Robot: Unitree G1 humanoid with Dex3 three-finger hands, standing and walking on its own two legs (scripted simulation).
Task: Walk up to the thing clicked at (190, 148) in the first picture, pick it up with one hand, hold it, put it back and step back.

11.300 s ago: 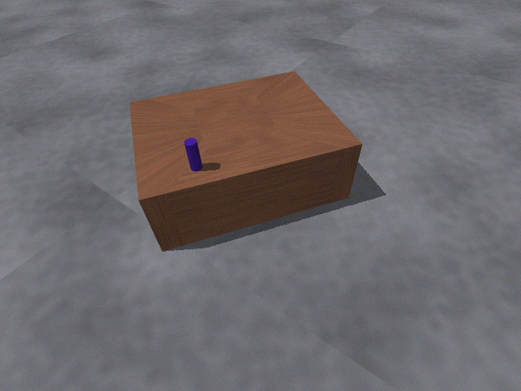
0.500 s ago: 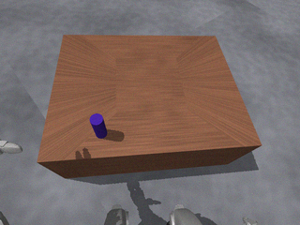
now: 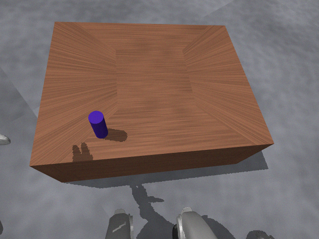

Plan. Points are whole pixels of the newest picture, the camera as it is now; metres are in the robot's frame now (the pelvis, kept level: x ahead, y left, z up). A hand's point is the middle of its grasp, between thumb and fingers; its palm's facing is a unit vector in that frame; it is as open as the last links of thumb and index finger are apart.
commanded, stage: go down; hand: left
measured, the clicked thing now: (99, 125) +0.52 +0.19 -0.25
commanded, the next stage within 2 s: none
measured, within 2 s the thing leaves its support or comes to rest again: neither
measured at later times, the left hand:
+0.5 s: hand out of the picture +0.43 +0.38 +0.03, palm faces +0.20 -0.98 -0.04, open 17.0 cm
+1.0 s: hand out of the picture +0.45 +0.38 +0.04, palm faces +0.20 -0.98 -0.03, open 17.0 cm
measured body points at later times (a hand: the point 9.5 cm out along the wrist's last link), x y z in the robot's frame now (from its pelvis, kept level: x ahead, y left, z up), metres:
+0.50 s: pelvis +0.00 +0.00 -0.01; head +0.16 +0.06 +0.41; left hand +0.42 +0.43 +0.04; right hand +0.06 -0.28 -0.10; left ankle +0.03 +0.11 -0.64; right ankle +0.02 -0.16 -0.64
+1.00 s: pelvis +0.00 +0.00 -0.01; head +0.17 +0.06 +0.40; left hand +0.43 +0.44 +0.05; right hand +0.06 -0.28 -0.10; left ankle +0.03 +0.11 -0.64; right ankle +0.02 -0.16 -0.64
